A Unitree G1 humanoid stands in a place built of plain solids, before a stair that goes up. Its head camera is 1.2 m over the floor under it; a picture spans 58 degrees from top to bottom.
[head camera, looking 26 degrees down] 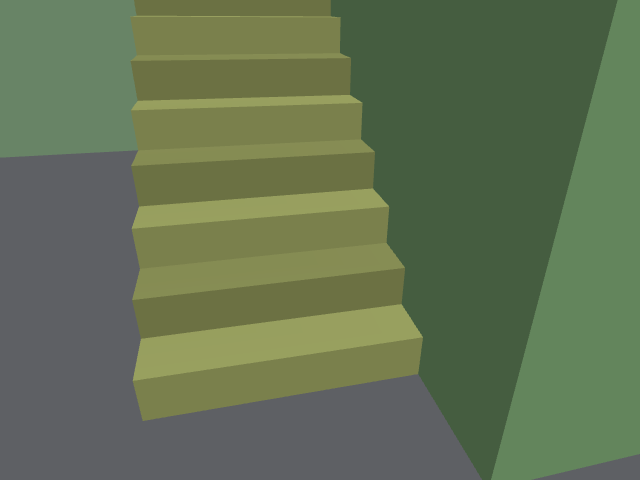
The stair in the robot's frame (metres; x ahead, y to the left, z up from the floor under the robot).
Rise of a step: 0.18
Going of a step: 0.21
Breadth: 1.11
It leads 13 degrees to the left of straight ahead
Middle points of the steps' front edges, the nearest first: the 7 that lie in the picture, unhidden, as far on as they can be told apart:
1.18 0.06 0.18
1.38 0.11 0.36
1.58 0.16 0.54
1.78 0.20 0.72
1.98 0.25 0.89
2.18 0.29 1.07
2.38 0.34 1.25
